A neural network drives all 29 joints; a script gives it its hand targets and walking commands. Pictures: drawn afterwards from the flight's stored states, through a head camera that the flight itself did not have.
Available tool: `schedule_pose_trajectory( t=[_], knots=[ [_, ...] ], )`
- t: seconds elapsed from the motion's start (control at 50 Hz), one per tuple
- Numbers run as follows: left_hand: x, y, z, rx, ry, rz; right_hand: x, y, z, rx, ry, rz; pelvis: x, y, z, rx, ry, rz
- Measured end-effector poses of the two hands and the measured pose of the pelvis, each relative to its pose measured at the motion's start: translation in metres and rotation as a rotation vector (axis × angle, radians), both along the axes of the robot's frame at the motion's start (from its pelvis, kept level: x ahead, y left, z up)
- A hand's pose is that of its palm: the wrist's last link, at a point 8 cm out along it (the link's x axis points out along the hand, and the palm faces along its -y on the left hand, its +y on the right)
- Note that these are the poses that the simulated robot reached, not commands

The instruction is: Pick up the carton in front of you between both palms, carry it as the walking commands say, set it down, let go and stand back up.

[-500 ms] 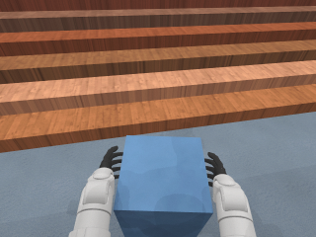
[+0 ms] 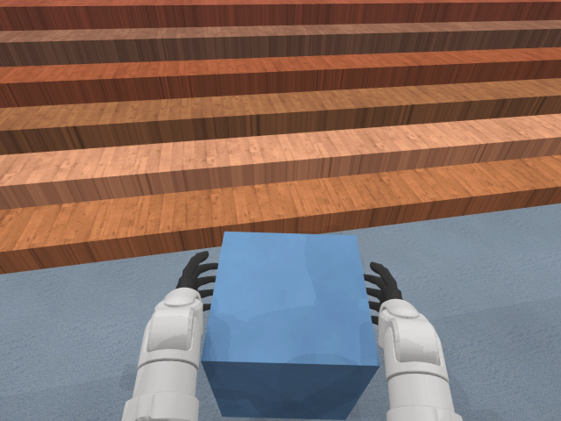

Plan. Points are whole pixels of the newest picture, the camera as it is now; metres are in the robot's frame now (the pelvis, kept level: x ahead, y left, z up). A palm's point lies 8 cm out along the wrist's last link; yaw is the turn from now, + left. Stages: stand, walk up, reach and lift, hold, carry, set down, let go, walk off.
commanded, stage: hold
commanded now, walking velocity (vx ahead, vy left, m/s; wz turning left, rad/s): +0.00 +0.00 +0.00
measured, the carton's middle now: (287, 329) +0.30 +0.00 -0.03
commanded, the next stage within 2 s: carry in 0.64 s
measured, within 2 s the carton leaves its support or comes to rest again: neither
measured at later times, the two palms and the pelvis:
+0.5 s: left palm (188, 294) +0.30 +0.15 +0.05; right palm (387, 305) +0.30 -0.15 +0.05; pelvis +0.01 +0.00 +0.00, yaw +0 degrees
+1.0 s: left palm (175, 254) +0.36 +0.18 +0.08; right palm (364, 262) +0.36 -0.12 +0.07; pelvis +0.09 +0.02 +0.00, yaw +0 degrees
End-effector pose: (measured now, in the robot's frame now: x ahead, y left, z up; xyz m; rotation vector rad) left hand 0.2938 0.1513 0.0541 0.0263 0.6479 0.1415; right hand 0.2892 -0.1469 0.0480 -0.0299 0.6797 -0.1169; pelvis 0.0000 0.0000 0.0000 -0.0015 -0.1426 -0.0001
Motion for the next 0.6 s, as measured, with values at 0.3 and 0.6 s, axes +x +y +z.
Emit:
schedule_pose_trajectory(
  t=[0.3, 0.6],
  knots=[
    [0.006, -0.001, 0.002, 0.002, -0.008, 0.001, 0.008, -0.001, 0.003, -0.003, -0.008, 0.004, 0.005, -0.002, 0.001, -0.001, 0.006, 0.003],
    [0.007, 0.002, -0.001, 0.015, 0.004, -0.015, 0.007, 0.002, 0.0, -0.019, 0.004, 0.01, 0.015, 0.002, 0.003, -0.001, 0.013, -0.001]
  ],
)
